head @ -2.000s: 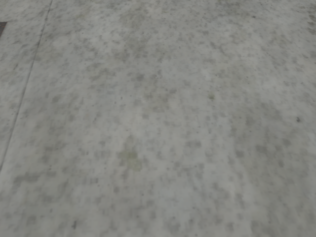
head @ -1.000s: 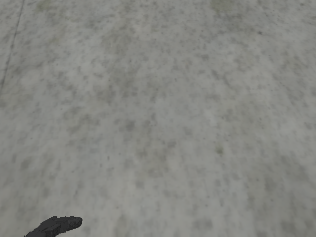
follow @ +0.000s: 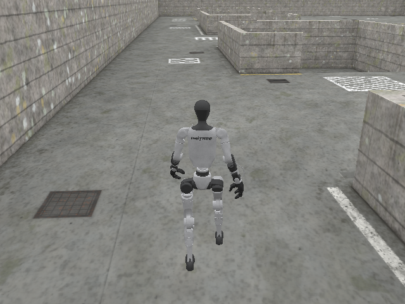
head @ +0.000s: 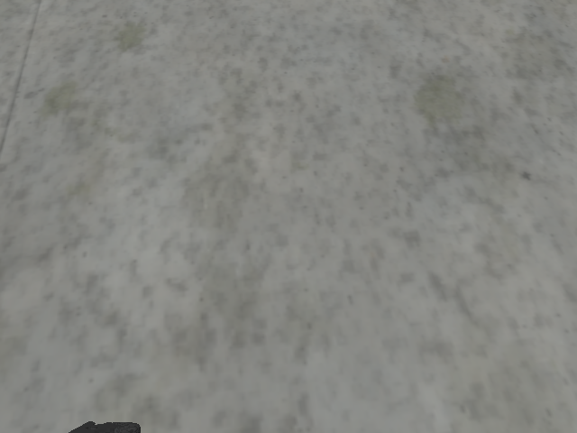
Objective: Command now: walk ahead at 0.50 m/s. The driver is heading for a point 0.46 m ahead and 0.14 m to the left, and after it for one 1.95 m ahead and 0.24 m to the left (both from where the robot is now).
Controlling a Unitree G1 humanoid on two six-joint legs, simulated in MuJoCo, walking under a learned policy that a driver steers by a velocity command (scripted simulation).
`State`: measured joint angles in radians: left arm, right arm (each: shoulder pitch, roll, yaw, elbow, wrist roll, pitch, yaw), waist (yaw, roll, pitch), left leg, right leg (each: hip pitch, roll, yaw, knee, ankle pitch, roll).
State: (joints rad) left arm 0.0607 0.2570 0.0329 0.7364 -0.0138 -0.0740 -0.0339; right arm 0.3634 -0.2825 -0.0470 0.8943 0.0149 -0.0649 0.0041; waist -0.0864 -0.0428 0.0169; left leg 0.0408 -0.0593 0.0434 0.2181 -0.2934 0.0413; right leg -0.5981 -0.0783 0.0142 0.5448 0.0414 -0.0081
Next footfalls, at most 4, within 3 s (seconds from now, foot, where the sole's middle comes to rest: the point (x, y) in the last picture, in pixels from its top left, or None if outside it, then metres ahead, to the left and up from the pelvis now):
0.08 right None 0.23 -0.13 -0.78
0.60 left None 0.48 0.15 -0.78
1.08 right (291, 368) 0.63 -0.04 -0.78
1.64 right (313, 375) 0.61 -0.09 -0.78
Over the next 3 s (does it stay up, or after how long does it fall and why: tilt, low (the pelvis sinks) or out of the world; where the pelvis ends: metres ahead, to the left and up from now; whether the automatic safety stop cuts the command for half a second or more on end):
stays up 0.88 0.06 0.00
